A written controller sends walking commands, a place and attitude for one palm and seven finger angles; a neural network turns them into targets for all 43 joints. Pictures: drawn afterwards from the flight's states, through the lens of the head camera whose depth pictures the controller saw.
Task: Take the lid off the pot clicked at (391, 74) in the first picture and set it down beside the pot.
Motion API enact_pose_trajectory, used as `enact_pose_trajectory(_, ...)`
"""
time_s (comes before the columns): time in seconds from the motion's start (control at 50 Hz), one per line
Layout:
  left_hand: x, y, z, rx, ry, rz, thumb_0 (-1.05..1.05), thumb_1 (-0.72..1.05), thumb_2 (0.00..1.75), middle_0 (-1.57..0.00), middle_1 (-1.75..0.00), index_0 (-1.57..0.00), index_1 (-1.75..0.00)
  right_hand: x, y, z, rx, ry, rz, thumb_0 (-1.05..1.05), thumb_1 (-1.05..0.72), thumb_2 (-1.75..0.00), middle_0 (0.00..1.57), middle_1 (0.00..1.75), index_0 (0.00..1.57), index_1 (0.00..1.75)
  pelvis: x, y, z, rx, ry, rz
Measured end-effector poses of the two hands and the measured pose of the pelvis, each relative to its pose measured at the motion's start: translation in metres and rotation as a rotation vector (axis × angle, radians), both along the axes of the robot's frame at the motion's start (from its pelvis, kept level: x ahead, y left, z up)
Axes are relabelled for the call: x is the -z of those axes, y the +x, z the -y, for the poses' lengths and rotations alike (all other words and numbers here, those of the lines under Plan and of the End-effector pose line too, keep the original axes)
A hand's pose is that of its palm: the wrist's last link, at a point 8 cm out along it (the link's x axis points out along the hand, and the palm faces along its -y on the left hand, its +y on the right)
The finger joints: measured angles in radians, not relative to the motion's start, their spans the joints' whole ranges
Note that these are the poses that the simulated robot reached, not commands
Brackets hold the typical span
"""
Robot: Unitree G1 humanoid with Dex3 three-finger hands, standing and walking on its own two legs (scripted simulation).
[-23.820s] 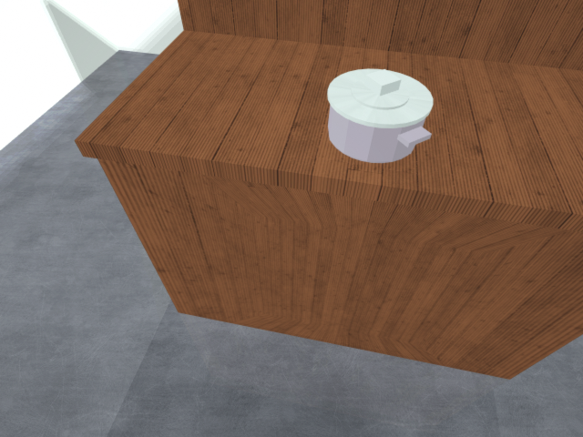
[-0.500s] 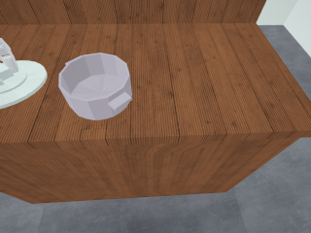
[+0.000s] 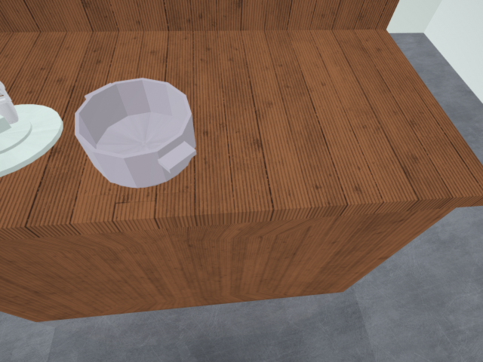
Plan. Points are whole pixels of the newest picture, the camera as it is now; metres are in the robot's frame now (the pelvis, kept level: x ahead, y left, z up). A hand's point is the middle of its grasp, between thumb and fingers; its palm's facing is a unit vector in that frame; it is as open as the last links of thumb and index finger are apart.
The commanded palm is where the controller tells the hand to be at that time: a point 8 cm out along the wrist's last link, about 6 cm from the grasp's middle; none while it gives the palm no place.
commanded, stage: lower the lid onto the table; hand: left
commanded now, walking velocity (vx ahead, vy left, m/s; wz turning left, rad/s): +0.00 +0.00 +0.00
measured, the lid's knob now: out of the picture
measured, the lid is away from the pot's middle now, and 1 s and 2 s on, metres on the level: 0.22 0.22 0.22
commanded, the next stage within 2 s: open the fingers wide in 0.60 s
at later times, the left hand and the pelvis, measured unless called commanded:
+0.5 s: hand out of the picture +0.44 +0.36 +0.13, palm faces -0.47 -0.20 -0.86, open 7.4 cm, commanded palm +0.50 +0.37 +0.20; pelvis -0.01 +0.00 -0.01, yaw +0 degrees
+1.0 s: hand out of the picture +0.42 +0.36 +0.12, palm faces -0.40 -0.13 -0.91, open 7.1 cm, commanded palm +0.45 +0.36 +0.18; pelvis -0.02 +0.00 -0.01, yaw +0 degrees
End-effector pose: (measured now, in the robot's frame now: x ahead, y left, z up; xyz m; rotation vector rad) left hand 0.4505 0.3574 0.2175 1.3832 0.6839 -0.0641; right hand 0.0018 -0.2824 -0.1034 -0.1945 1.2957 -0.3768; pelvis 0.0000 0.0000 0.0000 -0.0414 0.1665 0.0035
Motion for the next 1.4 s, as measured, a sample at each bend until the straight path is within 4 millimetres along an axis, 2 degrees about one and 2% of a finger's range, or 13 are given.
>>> enact_pose_trajectory(0.4,0.028,-0.004,-0.004,0.008,-0.006,-0.044,0.04,0.13,0.90,-0.64,-0.90,-0.76,-0.95,0.002,0.003,-0.003,-0.009,-0.024,0.014,0.01,-0.90,-0.90,0.21,0.30,0.20,0.30,0.006,-0.006,-0.004,0.003,-0.008,-0.019)
enact_pose_trajectory(0.7,0.036,-0.005,-0.006,0.020,0.001,-0.052,0.04,0.11,0.88,-0.66,-0.94,-0.80,-0.99,0.007,-0.015,-0.003,0.012,-0.043,-0.016,0.00,-0.90,-0.90,0.21,0.30,0.20,0.30,0.011,-0.011,-0.005,0.010,-0.010,-0.037)
enact_pose_trajectory(0.78,0.041,-0.009,0.001,0.098,0.047,-0.001,0.03,0.11,0.88,-0.65,-0.93,-0.80,-0.99,0.009,-0.016,-0.005,0.023,-0.023,-0.028,0.01,-0.90,-0.90,0.21,0.29,0.20,0.30,0.011,-0.010,-0.006,0.016,-0.006,-0.044)
enact_pose_trajectory(0.86,0.042,-0.017,0.006,0.158,0.038,0.049,0.02,0.15,0.89,-0.63,-0.92,-0.78,-0.99,0.012,-0.010,-0.008,0.020,-0.004,-0.033,0.01,-0.90,-0.90,0.21,0.29,0.20,0.30,0.011,-0.012,-0.005,0.014,-0.007,-0.035)
enact_pose_trajectory(1.12,0.041,-0.031,0.000,0.143,0.040,0.049,-0.01,0.22,0.87,-0.57,-0.92,-0.71,-0.97,0.010,0.026,-0.007,-0.030,-0.012,0.047,0.01,-0.90,-0.90,0.21,0.30,0.20,0.30,0.012,-0.020,-0.003,0.000,-0.013,-0.027)
enact_pose_trajectory(1.24,0.042,-0.030,-0.002,0.137,0.034,0.040,-0.01,0.21,0.86,-0.57,-0.91,-0.65,-0.94,0.009,0.029,-0.005,-0.035,-0.024,0.048,0.00,-0.90,-0.90,0.21,0.30,0.20,0.30,0.012,-0.019,-0.003,-0.001,-0.012,-0.026)
enact_pose_trajectory(1.4,0.039,-0.026,0.001,0.156,0.030,0.063,0.00,0.14,0.83,-0.53,-0.87,-0.56,-0.88,0.011,0.020,-0.006,-0.021,-0.021,0.017,0.01,-0.90,-0.90,0.21,0.29,0.20,0.30,0.012,-0.016,-0.004,0.001,-0.012,-0.029)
